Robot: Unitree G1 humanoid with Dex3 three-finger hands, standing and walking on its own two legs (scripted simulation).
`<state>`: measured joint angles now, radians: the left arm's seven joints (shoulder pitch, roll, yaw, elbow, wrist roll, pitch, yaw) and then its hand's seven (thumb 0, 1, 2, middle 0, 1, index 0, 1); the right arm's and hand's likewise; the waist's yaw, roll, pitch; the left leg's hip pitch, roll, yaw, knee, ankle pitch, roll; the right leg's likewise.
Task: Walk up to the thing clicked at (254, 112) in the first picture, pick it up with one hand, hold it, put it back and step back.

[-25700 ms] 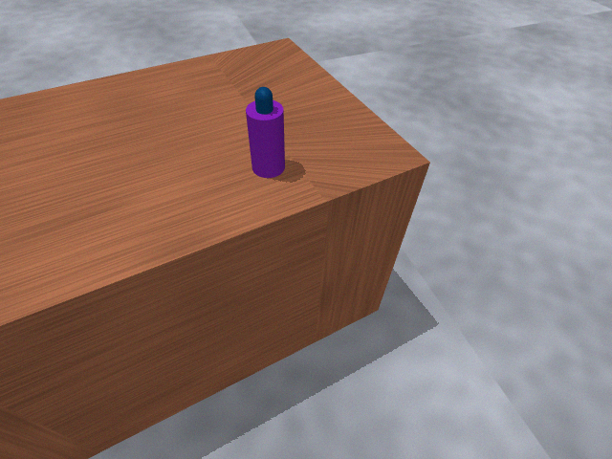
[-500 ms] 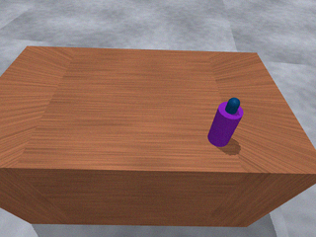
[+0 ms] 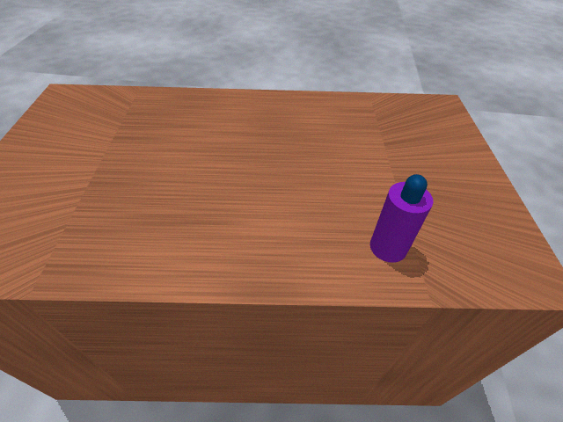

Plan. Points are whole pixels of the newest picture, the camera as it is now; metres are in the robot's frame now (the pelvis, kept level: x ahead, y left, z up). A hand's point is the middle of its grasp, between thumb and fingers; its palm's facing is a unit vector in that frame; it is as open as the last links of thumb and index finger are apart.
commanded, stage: stand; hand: right
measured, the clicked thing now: (402, 216) +0.46 -0.20 +0.01
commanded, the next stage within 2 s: none
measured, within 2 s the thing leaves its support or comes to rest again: neither
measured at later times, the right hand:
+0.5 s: hand out of the picture +0.07 -0.26 -0.16, palm faces -0.04 +0.93 -0.35, open 7.6 cm
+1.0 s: hand out of the picture +0.08 -0.26 -0.16, palm faces -0.04 +0.93 -0.35, open 7.4 cm
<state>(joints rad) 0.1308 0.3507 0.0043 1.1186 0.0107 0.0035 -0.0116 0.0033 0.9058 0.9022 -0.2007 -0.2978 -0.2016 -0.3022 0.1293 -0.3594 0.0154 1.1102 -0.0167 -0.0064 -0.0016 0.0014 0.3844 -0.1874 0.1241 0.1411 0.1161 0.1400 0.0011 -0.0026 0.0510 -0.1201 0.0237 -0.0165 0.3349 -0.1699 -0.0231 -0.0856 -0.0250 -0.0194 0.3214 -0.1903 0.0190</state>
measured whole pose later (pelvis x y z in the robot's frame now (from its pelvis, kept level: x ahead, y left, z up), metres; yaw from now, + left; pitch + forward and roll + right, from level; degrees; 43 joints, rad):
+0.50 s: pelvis +0.00 +0.00 +0.00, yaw +0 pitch -3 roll +0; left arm 0.13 0.35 0.01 1.12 0.01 0.00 -0.01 0.00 0.91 0.90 -0.20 -0.30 -0.20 -0.30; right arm 0.13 -0.36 0.01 1.11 -0.02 0.00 0.00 0.01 -0.85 -0.89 0.21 0.30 0.20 0.30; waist 0.00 0.00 0.05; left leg -0.12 0.02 -0.02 0.33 -0.17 -0.02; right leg -0.09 -0.03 -0.02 0.32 -0.19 0.02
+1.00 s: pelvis +0.01 +0.00 +0.00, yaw +0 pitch -2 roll +0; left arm 0.13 0.35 0.00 1.11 0.01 0.00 -0.01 0.00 0.91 0.90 -0.20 -0.30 -0.20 -0.30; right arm 0.12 -0.36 0.01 1.12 -0.02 0.00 0.00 0.01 -0.90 -0.90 0.21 0.30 0.20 0.30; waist 0.00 0.00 0.06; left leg -0.12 0.02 -0.02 0.33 -0.18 -0.02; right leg -0.08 -0.02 -0.02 0.32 -0.20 0.02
